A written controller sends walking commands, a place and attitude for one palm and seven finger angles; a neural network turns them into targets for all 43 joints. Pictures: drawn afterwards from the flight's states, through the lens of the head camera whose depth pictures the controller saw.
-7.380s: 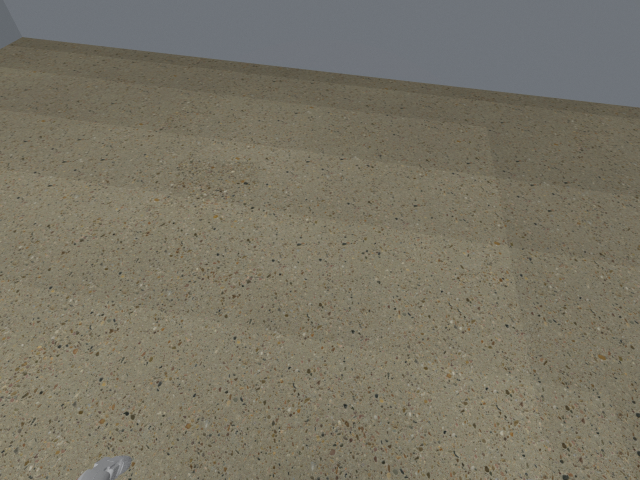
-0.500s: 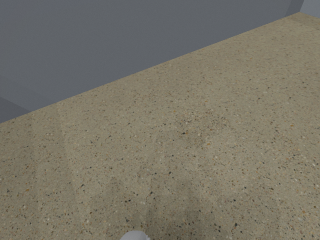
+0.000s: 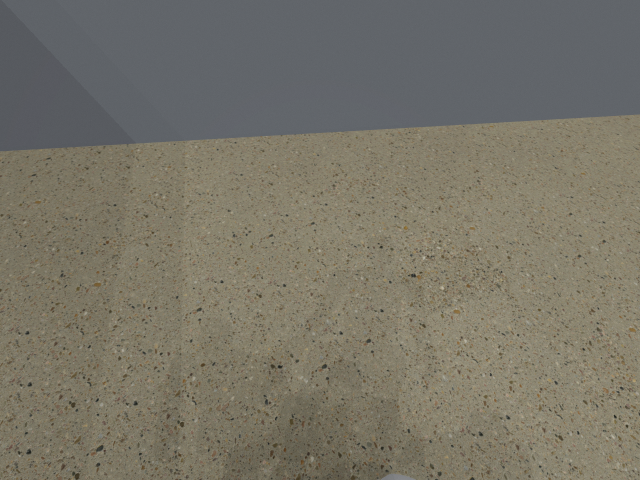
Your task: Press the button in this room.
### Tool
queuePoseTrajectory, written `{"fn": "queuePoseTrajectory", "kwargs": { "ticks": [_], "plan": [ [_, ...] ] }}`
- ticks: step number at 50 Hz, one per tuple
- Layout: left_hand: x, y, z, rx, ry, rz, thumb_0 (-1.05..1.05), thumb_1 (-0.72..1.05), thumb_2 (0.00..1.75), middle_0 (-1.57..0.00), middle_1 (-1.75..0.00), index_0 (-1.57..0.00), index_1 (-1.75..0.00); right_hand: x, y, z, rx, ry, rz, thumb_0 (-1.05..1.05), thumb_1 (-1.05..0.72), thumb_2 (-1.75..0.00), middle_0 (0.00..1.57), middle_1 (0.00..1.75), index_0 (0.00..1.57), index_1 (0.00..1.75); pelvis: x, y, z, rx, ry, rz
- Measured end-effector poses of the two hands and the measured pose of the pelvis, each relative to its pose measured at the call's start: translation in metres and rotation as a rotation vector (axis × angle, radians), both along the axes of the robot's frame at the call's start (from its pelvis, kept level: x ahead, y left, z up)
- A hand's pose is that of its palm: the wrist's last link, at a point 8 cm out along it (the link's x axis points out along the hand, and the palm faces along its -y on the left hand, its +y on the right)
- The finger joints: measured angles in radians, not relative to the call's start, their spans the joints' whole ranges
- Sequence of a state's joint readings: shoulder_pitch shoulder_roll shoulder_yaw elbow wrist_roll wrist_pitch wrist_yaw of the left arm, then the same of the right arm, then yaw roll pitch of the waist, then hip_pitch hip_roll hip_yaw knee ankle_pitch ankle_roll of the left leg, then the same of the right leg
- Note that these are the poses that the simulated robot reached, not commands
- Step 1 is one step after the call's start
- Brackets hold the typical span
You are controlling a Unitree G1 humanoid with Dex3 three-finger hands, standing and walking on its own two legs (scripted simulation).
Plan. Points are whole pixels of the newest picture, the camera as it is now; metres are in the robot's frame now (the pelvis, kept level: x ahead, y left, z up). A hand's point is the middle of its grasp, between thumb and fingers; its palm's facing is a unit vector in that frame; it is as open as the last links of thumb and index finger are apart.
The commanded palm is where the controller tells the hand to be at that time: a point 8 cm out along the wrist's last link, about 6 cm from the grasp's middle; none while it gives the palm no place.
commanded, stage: turn or walk to find it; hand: left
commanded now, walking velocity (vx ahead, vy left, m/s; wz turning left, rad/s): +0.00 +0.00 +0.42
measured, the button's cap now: out of the picture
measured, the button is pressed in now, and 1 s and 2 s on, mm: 0 0 0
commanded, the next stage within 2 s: none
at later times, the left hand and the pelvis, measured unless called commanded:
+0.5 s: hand out of the picture +0.05 +0.15 -0.14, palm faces +0.21 -0.94 -0.28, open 7.4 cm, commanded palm none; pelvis -0.02 -0.06 +0.00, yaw +12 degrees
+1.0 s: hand out of the picture -0.14 +0.18 -0.18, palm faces +0.46 -0.85 -0.24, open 7.4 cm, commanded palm none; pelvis -0.06 -0.02 -0.01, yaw +24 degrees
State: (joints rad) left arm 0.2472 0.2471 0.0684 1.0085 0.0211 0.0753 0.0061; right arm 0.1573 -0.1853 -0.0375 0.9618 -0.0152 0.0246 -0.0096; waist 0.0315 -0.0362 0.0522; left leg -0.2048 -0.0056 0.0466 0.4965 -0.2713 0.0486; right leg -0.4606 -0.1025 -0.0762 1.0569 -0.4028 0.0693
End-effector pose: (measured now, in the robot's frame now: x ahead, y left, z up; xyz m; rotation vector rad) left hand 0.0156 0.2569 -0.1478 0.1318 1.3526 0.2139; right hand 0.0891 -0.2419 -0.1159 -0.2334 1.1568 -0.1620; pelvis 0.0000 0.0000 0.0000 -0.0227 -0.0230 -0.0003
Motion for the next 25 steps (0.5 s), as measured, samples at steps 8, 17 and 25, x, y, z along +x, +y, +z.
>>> {"fn": "queuePoseTrajectory", "kwargs": {
  "ticks": [8,17,25],
  "plan": [
    [0.015,0.003,0.013,0.028,-0.076,0.013,0.01,0.91,0.90,-0.19,-0.30,-0.20,-0.30,-0.015,0.008,-0.007,0.033,0.038,0.013,0.00,-0.90,-0.90,0.20,0.30,0.21,0.30,-0.006,0.000,0.003,0.011,0.014,0.049],
    [0.042,-0.031,0.028,0.069,-0.190,0.003,0.01,0.91,0.90,-0.19,-0.30,-0.20,-0.30,-0.057,-0.023,-0.035,0.074,0.159,0.007,0.00,-0.90,-0.90,0.20,0.30,0.21,0.30,-0.018,-0.029,-0.004,0.037,0.032,0.121],
    [0.010,-0.066,0.043,0.098,-0.221,0.076,0.01,0.91,0.90,-0.20,-0.30,-0.21,-0.30,-0.059,-0.058,-0.043,0.087,0.213,0.060,0.01,-0.91,-0.90,0.20,0.29,0.20,0.30,-0.025,-0.056,0.000,0.060,0.010,0.207]
  ]
}}
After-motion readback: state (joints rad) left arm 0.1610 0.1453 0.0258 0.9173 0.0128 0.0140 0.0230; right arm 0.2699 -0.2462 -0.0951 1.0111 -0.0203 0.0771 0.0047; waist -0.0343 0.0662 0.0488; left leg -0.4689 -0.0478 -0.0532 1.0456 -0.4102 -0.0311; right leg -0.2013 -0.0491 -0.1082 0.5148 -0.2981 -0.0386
